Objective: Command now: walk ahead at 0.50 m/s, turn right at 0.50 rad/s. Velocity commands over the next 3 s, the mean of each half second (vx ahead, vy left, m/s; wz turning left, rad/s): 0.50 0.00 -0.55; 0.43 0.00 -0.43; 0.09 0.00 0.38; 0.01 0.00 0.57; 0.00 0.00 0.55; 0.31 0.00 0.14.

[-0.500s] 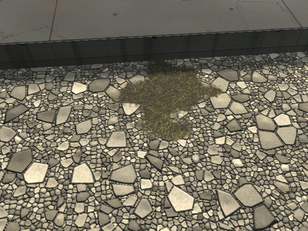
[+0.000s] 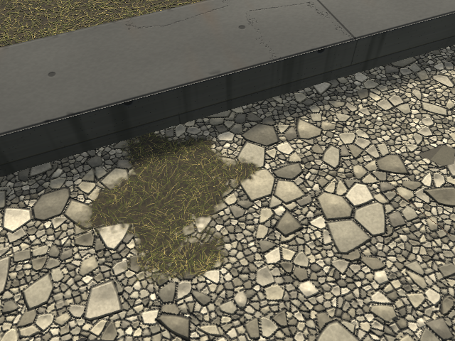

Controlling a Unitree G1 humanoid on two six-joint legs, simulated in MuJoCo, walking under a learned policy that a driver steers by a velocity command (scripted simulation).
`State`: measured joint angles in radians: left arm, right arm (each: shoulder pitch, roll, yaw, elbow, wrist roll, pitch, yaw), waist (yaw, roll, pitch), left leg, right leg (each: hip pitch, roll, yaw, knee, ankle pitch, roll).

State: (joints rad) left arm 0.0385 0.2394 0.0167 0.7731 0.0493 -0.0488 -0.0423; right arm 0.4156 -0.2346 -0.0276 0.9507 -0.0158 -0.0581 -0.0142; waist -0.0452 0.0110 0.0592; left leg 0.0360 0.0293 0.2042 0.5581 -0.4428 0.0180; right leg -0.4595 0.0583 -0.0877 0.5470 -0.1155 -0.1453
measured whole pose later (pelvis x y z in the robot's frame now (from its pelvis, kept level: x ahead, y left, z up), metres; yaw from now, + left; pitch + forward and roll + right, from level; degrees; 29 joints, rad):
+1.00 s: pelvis +0.51 -0.10 +0.01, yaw -28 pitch +1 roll +2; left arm 0.00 0.23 0.00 0.77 0.07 -0.05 -0.04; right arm 0.45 -0.22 -0.02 0.93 0.00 -0.07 0.01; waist -0.09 -0.03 0.06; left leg 0.00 0.02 0.17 0.44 -0.41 -0.01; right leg -0.44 0.00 -0.03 0.48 0.01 -0.08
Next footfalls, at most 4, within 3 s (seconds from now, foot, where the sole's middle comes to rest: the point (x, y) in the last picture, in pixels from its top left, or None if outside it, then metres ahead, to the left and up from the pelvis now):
0.52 left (214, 327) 0.48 0.06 -0.76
1.00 right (315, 281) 0.61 -0.25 -0.76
1.44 left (242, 279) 0.62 -0.03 -0.76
1.94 right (307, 286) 0.59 -0.22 -0.76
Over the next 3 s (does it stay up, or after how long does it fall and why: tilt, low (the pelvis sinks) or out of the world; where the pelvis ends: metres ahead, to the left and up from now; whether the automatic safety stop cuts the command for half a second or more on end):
stays up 0.65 -0.08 0.01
